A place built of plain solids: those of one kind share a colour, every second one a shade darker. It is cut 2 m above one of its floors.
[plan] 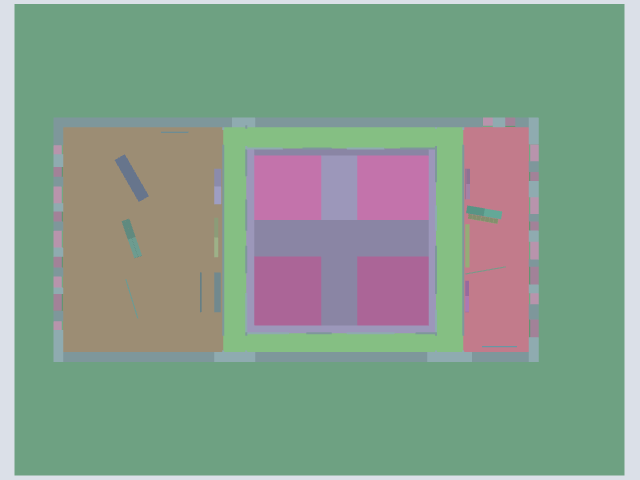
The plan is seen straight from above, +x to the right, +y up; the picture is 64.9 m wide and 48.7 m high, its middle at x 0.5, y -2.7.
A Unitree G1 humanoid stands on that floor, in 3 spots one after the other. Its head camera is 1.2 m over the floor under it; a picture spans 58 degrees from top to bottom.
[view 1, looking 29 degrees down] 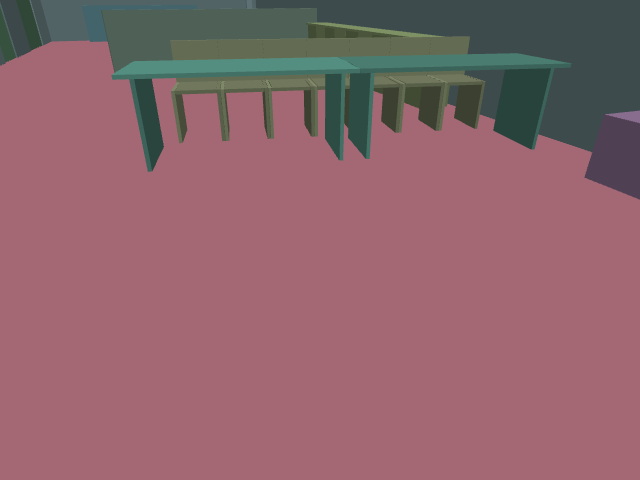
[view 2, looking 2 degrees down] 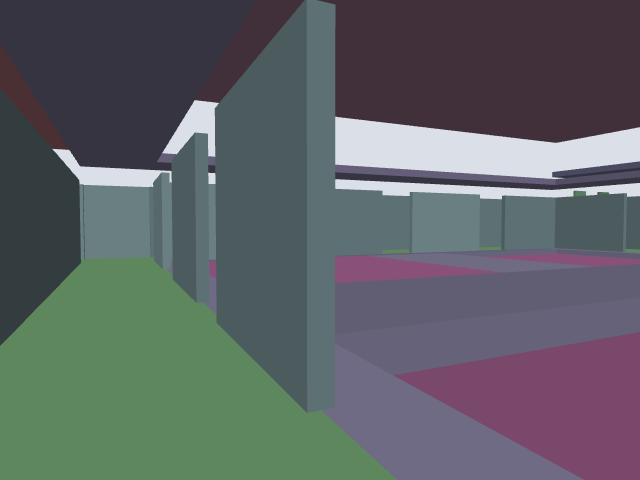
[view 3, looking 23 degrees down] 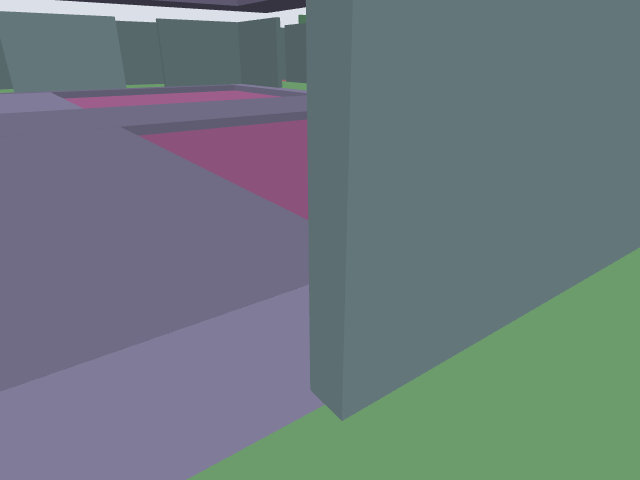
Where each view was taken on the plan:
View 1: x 18.72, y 3.71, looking -110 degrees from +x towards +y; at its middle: floor_breakhall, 2.48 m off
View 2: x -8.15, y -8.57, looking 65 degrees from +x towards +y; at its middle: wall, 2.76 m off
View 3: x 2.45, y -13.17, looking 54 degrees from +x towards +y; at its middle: wall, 1.39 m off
